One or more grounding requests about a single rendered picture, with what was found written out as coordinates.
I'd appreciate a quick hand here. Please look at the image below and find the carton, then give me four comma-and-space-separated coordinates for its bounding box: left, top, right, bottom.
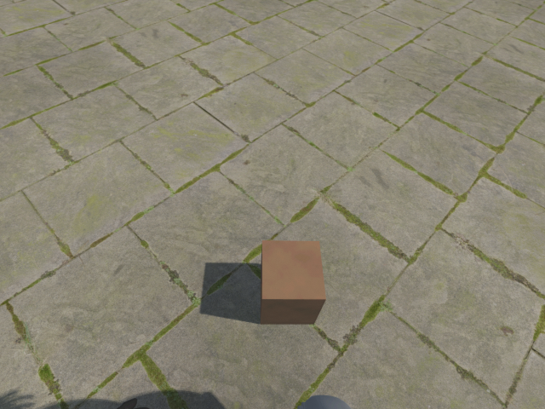
261, 240, 326, 325

